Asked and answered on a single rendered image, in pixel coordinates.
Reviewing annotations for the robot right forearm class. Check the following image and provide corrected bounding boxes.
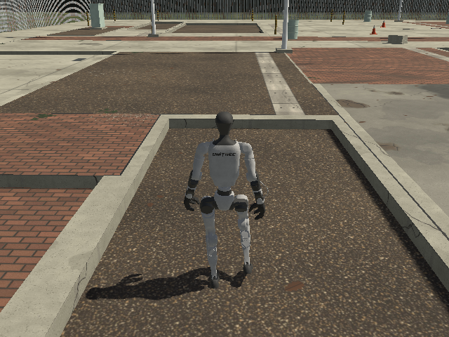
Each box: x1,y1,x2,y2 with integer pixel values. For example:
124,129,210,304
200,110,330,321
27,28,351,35
250,171,264,204

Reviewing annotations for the left robot foot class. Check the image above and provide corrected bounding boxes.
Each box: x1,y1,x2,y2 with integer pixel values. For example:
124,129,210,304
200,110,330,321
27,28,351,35
210,271,220,289

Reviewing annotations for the robot left hand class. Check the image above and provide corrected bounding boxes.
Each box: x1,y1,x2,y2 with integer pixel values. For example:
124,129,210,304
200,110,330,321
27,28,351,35
184,196,200,211

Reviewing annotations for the right robot upper arm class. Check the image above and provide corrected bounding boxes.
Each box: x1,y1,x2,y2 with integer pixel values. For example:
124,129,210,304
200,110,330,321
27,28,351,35
239,142,257,182

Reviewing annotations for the robot left forearm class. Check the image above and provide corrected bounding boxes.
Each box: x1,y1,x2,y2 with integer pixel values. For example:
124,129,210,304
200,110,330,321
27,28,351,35
185,170,199,199

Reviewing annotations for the robot foot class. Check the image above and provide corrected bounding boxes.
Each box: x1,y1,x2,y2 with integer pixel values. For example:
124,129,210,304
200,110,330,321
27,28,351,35
210,271,220,289
243,262,253,274

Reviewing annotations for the right robot foot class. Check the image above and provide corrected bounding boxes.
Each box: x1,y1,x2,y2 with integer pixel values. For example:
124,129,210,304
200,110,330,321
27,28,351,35
243,262,253,274

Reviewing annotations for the robot right hand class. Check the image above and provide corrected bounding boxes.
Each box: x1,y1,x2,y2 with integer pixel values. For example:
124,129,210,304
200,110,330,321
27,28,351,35
249,202,265,220

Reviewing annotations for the left robot upper arm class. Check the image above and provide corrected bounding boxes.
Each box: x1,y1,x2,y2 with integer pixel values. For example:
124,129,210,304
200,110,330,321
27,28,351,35
191,142,210,180

